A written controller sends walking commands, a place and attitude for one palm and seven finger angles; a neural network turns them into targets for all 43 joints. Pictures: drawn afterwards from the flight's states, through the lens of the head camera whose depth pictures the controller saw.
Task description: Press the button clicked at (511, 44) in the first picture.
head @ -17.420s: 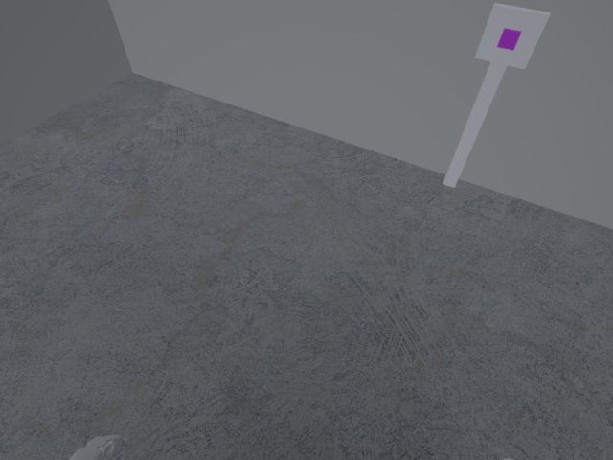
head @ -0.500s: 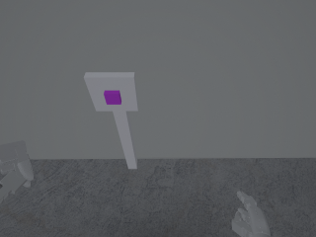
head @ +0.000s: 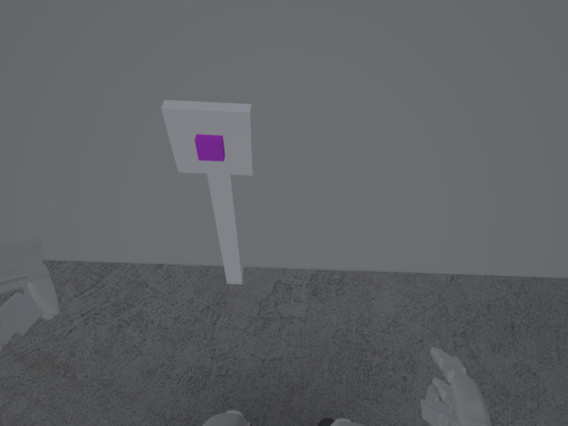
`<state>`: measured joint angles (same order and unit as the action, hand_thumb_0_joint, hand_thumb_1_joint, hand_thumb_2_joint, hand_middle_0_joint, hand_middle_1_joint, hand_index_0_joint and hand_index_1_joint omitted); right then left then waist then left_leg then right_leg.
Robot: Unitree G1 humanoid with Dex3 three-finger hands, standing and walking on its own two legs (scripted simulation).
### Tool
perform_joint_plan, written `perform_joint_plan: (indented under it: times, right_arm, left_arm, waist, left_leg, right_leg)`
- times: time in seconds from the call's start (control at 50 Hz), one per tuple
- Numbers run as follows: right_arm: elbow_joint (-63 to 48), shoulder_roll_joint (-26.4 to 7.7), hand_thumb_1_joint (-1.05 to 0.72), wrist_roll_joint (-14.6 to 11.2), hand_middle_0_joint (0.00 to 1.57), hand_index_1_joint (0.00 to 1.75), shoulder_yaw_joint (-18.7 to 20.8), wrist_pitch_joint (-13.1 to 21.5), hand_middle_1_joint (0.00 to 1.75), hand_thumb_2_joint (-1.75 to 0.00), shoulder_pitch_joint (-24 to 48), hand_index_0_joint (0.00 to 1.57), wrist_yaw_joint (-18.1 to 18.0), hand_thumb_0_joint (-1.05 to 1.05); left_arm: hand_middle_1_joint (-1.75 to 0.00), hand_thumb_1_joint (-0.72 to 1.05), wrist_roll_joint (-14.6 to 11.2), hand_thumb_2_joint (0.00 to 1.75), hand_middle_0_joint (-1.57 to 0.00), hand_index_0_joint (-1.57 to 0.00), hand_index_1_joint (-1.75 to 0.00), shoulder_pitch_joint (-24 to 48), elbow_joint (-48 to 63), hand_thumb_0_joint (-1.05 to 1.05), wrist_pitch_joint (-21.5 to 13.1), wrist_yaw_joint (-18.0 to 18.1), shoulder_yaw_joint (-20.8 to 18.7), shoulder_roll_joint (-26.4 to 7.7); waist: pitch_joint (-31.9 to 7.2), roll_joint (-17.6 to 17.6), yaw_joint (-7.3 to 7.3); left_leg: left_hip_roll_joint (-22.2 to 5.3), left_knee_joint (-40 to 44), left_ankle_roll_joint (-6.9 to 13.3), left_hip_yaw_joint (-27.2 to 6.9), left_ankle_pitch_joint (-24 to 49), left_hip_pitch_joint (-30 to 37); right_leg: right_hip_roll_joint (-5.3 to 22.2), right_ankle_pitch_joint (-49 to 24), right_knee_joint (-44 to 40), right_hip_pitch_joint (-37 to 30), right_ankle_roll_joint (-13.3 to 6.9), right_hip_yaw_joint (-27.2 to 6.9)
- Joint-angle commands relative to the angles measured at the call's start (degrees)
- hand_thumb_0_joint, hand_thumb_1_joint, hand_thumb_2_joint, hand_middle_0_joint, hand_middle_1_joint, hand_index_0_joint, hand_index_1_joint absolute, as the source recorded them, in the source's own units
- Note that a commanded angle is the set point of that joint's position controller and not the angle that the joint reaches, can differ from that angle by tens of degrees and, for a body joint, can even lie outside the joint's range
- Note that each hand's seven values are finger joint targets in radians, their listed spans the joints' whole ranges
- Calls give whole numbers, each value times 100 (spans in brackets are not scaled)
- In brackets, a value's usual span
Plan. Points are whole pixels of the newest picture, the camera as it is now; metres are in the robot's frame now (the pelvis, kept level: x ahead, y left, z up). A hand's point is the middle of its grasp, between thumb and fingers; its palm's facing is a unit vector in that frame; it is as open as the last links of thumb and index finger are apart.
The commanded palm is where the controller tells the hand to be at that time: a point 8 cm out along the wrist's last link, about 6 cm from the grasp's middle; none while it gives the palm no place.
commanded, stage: step back with the hand held close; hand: left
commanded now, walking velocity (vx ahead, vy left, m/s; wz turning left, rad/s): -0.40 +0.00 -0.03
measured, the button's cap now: (210, 147) +0.66 +0.20 -0.03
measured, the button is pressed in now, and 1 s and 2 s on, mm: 0 0 0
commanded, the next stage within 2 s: stop stepping back and stand still in 0.54 s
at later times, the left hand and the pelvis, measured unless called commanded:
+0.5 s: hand out of the picture +0.13 +0.25 +0.18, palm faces +0.29 -0.84 -0.47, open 3.1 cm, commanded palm +0.06 +0.29 +0.19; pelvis -0.08 +0.02 +0.02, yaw -3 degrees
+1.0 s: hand out of the picture +0.02 +0.25 +0.17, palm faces +0.30 -0.84 -0.45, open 3.1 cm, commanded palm -0.04 +0.28 +0.19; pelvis -0.20 +0.02 +0.02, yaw -5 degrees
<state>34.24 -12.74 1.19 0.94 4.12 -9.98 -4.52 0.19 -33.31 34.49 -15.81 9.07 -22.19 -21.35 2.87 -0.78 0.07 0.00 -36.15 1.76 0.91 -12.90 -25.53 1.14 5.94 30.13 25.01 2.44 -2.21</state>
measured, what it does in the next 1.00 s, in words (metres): walks backwards: right foot, then right foot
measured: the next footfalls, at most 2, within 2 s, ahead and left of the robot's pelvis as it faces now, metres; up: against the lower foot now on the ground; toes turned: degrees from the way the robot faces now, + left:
right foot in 0.12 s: +0.02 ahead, -0.13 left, +0.00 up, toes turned +8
right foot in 0.66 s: -0.19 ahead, -0.09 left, +0.00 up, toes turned -5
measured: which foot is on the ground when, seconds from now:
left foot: down 0.00-0.66, up 0.68-0.82, down 0.84-1.00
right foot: down 0.00-0.02, up 0.04-0.10, down 0.12-0.34, up 0.36-0.64, down 0.66-1.00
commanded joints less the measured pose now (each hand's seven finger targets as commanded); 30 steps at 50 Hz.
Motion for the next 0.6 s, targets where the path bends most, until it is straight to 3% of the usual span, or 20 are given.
perform_joint_plan:
  times: [0.0,0.02,0.04,0.1,0.14,0.16,0.18,0.22,0.26,0.28,0.3,0.32,0.34,0.36,0.38,0.4,0.46,0.5,0.54,0.58]
  right_arm:
    - [-1034,-782,-90,-64,20,30,263,397,30,-90,568,20,-113,0]
    - [-1048,-733,-90,-65,20,30,296,458,30,-90,598,20,-111,0]
    - [-1042,-737,-90,-51,20,30,332,514,30,-90,569,20,-97,0]
    - [-950,-697,-90,19,20,30,300,611,30,-90,543,20,-37,0]
    - [-773,-595,-90,43,20,30,226,590,30,-90,458,20,57,0]
    - [-595,-477,-90,82,20,30,182,549,30,-90,287,20,71,0]
    - [-588,-458,-90,9,20,30,237,529,30,-90,276,20,72,0]
    - [-696,-457,-90,-53,20,30,269,454,30,-90,449,20,8,0]
    - [-715,-439,-90,9,20,30,197,343,30,-90,603,20,-26,0]
    - [-704,-494,-90,-1,20,30,188,292,30,-90,558,20,-70,0]
    - [-747,-608,-90,-27,20,30,223,262,30,-90,561,20,-94,0]
    - [-801,-592,-90,-8,20,30,219,283,30,-90,558,20,-60,0]
    - [-879,-586,-90,53,20,30,257,381,30,-90,498,20,-17,0]
    - [-871,-601,-90,117,20,30,246,484,30,-90,557,20,9,0]
    - [-753,-538,-90,72,20,30,248,552,30,-90,320,20,49,0]
    - [-676,-577,-90,37,20,30,267,606,30,-90,274,20,108,0]
    - [-698,-626,-90,45,20,30,247,647,30,-90,426,20,164,0]
    - [-735,-620,-90,62,20,30,188,617,30,-90,514,20,149,0]
    - [-798,-615,-90,75,20,30,171,574,30,-90,598,20,127,0]
    - [-814,-583,-90,85,20,30,155,475,30,-90,601,20,124,0]
  left_arm:
    - [-150,90,19,90,-130,-130,-150,-86,1204,0,-430,123,-888,-937]
    - [-150,90,39,90,-130,-130,-150,-118,1245,0,-455,85,-905,-940]
    - [-150,90,46,90,-130,-130,-150,-160,1188,0,-454,61,-989,-1004]
    - [-150,90,-35,90,-130,-130,-150,-356,1049,0,-475,-29,-944,-939]
    - [-150,90,-190,90,-130,-130,-150,-287,1159,0,-539,-77,-848,-1084]
    - [-150,90,-187,90,-130,-130,-150,-122,1285,0,-597,-17,-839,-1163]
    - [-150,90,-177,90,-130,-130,-150,-12,1230,0,-538,-6,-679,-1129]
    - [-150,90,-183,90,-130,-130,-150,-16,1198,0,-412,8,-772,-1312]
    - [-150,90,-190,90,-130,-130,-150,-108,1055,0,-311,-13,-769,-1247]
    - [-150,90,-179,90,-130,-130,-150,-125,1075,0,-299,-27,-773,-1218]
    - [-150,90,-182,90,-130,-130,-150,-114,1150,0,-311,-64,-767,-1225]
    - [-150,90,-247,90,-130,-130,-150,-191,1232,0,-328,-106,-794,-1316]
    - [-150,90,-314,90,-130,-130,-150,-354,1367,0,-334,-153,-751,-1269]
    - [-150,90,-330,90,-130,-130,-150,-418,1430,0,-334,-160,-701,-1165]
    - [-150,90,-379,90,-130,-130,-150,-410,1509,0,-318,-110,-635,-1030]
    - [-150,90,-376,90,-130,-130,-150,-456,1446,0,-226,-91,-569,-955]
    - [-150,90,-339,90,-130,-130,-150,-289,1543,0,-35,-54,-494,-938]
    - [-150,90,-377,90,-130,-130,-150,-251,1404,0,100,-23,-488,-977]
    - [-150,90,-426,90,-130,-130,-150,-193,1448,0,164,12,-545,-1053]
    - [-150,90,-490,90,-130,-130,-150,-311,1382,0,180,-11,-569,-1082]
  waist:
    - [-843,1442,18]
    - [-957,1497,-24]
    - [-901,1185,-31]
    - [-578,785,-46]
    - [-773,131,70]
    - [-1164,77,123]
    - [-1666,-470,150]
    - [-1584,-849,60]
    - [-1094,-555,100]
    - [-1054,-193,126]
    - [-1289,435,68]
    - [-1787,1181,10]
    - [-2002,1628,-54]
    - [-1916,1572,-132]
    - [-1750,1150,-64]
    - [-1695,938,-65]
    - [-1437,1218,-45]
    - [-1246,1203,-20]
    - [-1204,1346,-51]
    - [-1236,1261,-66]
  left_leg:
    - [-1417,2693,641,-1566,-2845,-2049]
    - [-1668,2705,767,-1715,-2816,-2197]
    - [-1709,2499,818,-1653,-2622,-2166]
    - [-1182,1576,559,-1109,-1677,-1613]
    - [-449,573,24,-353,-509,-29]
    - [-228,204,-150,-18,589,704]
    - [-38,-184,-229,117,686,1063]
    - [73,-598,-203,-80,-251,1069]
    - [-29,179,-179,-166,154,947]
    - [-184,997,-124,-196,1541,1224]
    - [-607,1387,-40,-489,3216,1578]
    - [-1291,1742,39,-1054,4152,1814]
    - [-1739,2081,205,-1349,3770,1794]
    - [-2001,2097,506,-1479,2790,1268]
    - [-1961,1789,703,-1218,3331,1664]
    - [-1870,1710,705,-985,3600,2039]
    - [-1733,2108,624,-749,2318,1599]
    - [-1712,2598,548,-753,695,1029]
    - [-1525,3019,323,-648,-705,601]
    - [-1261,2795,46,-503,-978,444]
  right_leg:
    - [-595,599,1566,-2403,-13,207]
    - [-672,628,2012,-2595,-22,179]
    - [-670,860,2062,-2504,-50,70]
    - [-437,626,666,-1921,-227,-303]
    - [355,-399,-586,-615,-582,-1262]
    - [878,-2081,-809,-451,-655,-1553]
    - [990,-2958,-812,-685,-535,-1488]
    - [1154,-2307,-1033,-514,-728,-1407]
    - [921,-2226,-877,-491,-771,-1149]
    - [442,-2284,-517,-597,-501,-727]
    - [-152,-1869,-72,-738,-213,-257]
    - [-507,275,846,-825,-89,208]
    - [-644,2272,1923,-677,-138,70]
    - [-649,2627,2691,-723,-169,-195]
    - [-527,2560,2541,-235,-198,-238]
    - [-478,2398,2432,27,-148,-97]
    - [-398,2280,2074,-360,-114,237]
    - [-419,2392,1666,-800,-145,409]
    - [-513,2367,904,-1360,-258,654]
    - [-457,1923,-320,-1818,-362,722]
